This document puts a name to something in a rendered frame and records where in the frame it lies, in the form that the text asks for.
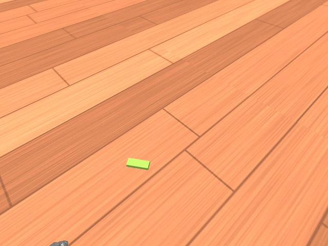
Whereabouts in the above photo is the small box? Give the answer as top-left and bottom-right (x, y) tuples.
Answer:
(126, 158), (150, 170)

